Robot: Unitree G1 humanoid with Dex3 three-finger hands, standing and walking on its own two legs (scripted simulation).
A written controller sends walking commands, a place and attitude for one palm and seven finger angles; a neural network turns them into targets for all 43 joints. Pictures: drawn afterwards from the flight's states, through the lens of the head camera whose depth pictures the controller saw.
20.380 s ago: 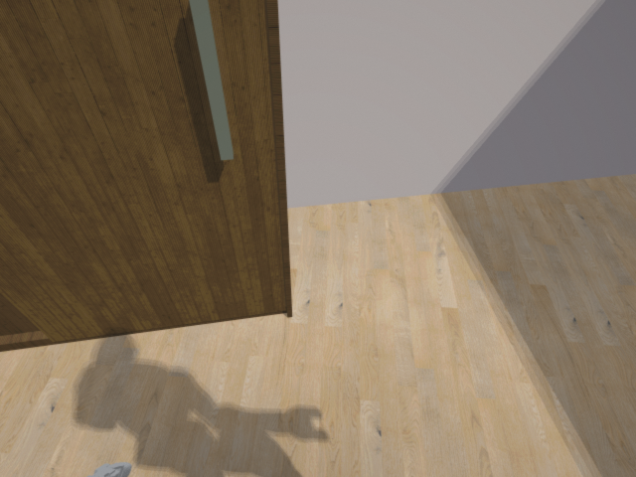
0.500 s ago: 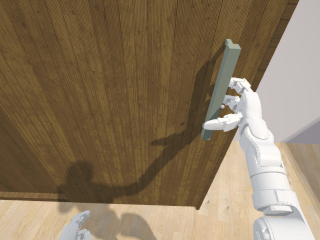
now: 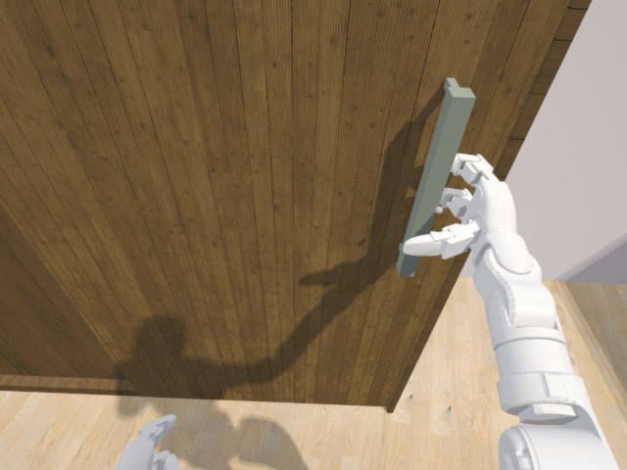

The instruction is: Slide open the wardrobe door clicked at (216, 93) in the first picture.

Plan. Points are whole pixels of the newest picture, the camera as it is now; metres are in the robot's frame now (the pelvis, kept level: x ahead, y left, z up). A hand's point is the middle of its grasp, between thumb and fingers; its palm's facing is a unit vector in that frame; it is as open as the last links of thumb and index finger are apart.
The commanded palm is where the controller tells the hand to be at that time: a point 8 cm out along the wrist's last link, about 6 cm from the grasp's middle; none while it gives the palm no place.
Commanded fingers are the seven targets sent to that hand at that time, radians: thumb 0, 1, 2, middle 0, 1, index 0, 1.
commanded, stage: grip the handle and tug to test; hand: right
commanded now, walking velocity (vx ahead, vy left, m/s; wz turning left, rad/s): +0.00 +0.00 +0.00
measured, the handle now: (424, 190) +0.47 -0.12 +0.15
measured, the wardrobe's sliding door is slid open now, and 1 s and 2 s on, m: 0.00 0.00 0.00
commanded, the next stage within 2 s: tug the door sideways, standing still in 1.38 s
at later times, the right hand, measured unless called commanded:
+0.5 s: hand (437, 206) +0.41 -0.12 +0.17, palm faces +0.02 +1.00 +0.00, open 8.3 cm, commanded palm +0.38 -0.16 +0.16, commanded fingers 0.00 -0.81 -0.86 0.44 1.39 0.44 1.39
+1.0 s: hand (435, 207) +0.40 -0.12 +0.17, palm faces +0.02 +1.00 -0.01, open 7.8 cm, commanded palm +0.37 -0.16 +0.16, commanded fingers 0.00 -0.90 -0.90 0.45 1.40 0.45 1.40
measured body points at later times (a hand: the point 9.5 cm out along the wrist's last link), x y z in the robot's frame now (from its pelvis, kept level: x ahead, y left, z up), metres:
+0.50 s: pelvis +0.00 +0.00 +0.00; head -0.01 +0.00 +0.45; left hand +0.14 +0.24 -0.11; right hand +0.40 -0.18 +0.17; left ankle -0.02 +0.08 -0.74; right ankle +0.00 -0.11 -0.74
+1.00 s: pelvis +0.00 +0.00 +0.00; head -0.01 +0.01 +0.45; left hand +0.15 +0.23 -0.10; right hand +0.40 -0.17 +0.17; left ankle -0.02 +0.08 -0.74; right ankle +0.00 -0.11 -0.74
